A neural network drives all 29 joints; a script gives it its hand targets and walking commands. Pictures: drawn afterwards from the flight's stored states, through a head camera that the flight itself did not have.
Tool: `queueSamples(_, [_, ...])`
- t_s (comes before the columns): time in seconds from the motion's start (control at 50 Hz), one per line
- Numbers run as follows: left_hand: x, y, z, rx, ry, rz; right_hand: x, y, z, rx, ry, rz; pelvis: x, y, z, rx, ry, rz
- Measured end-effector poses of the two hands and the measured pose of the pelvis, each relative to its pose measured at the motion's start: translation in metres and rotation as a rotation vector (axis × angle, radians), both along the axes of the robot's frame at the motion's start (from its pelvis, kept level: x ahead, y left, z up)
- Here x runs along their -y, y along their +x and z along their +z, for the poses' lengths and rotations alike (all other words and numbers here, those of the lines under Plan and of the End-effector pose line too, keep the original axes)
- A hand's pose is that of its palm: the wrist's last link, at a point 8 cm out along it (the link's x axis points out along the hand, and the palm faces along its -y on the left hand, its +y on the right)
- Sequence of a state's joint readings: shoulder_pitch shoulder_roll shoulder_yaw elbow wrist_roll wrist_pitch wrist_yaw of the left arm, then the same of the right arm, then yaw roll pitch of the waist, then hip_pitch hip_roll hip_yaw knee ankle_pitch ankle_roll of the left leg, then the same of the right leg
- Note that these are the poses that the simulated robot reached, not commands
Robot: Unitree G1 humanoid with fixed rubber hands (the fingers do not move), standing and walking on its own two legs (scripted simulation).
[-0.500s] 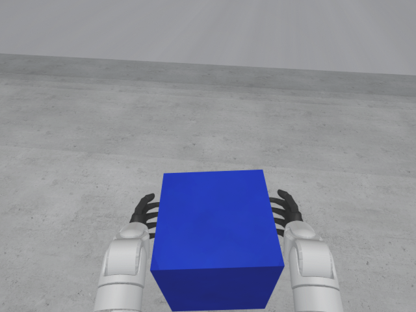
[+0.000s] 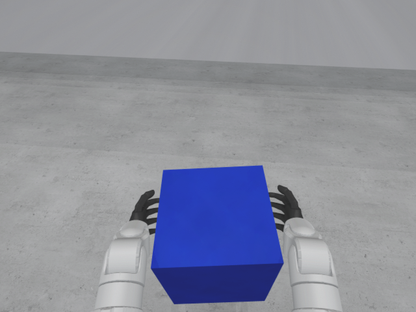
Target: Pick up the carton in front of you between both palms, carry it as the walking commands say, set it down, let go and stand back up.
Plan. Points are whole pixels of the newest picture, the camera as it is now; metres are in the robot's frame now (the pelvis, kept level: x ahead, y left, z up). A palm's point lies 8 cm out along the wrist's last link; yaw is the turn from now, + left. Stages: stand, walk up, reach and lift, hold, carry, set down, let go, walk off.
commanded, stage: hold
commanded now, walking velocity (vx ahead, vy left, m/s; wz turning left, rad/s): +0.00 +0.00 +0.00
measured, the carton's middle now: (216, 238) +0.30 +0.00 -0.04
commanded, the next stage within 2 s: set down in 0.58 s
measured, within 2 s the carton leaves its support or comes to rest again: neither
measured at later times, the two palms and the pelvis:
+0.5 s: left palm (124, 249) +0.23 +0.16 +0.05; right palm (290, 240) +0.25 -0.13 +0.06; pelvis -0.05 +0.00 +0.00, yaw +3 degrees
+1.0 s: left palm (136, 239) +0.28 +0.16 -0.01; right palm (278, 226) +0.31 -0.13 +0.00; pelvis -0.05 -0.01 -0.02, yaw +6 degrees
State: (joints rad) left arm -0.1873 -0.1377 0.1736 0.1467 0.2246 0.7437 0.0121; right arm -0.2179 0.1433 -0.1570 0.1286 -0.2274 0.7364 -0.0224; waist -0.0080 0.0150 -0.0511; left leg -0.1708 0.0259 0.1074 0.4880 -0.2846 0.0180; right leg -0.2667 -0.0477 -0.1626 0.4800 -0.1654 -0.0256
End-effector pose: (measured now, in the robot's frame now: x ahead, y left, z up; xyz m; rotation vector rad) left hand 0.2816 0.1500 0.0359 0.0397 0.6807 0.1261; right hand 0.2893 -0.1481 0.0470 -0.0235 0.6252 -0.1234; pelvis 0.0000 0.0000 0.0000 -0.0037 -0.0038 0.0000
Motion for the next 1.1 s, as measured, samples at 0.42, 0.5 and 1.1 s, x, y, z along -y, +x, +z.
queueSamples(0.42, [-0.014,-0.046,0.007,0.015,0.0,0.026,-0.014,-0.038,0.009,0.015,0.011,0.02,-0.006,-0.045,0.002,0.158,-0.004,0.034])
queueSamples(0.5, [-0.013,-0.051,0.01,0.028,0.001,0.032,-0.014,-0.041,0.011,0.027,0.018,0.023,-0.004,-0.051,0.001,0.168,0.0,0.046])
queueSamples(1.1, [-0.013,0.005,-0.102,-0.028,0.008,0.052,-0.014,0.022,-0.101,-0.019,0.031,0.033,0.009,-0.052,-0.028,-0.141,-0.014,0.094])
